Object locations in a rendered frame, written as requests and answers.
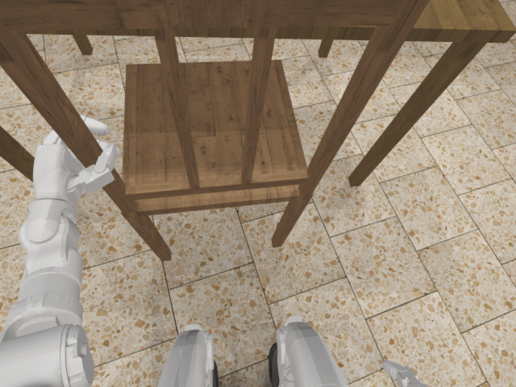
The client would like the robot left upper arm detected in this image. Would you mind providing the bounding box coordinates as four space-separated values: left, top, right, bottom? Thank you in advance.
0 323 94 387

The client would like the right robot hand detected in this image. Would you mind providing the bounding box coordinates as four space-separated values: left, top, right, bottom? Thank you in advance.
382 360 429 387

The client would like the table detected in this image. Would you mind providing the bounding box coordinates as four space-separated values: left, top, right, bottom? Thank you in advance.
0 0 516 186

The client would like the robot left thigh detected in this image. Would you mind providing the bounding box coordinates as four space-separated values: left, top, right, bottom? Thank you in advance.
157 330 214 387

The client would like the left robot forearm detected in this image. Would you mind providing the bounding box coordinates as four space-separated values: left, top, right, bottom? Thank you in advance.
0 198 83 343

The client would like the robot right thigh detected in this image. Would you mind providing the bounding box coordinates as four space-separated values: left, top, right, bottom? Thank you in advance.
277 322 349 387

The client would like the chair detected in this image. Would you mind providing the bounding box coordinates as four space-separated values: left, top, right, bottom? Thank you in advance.
0 0 430 261

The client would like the left robot hand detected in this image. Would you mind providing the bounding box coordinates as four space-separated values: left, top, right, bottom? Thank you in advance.
33 115 121 207

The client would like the robot thigh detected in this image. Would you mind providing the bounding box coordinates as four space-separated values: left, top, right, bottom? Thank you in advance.
157 330 214 387
277 322 349 387

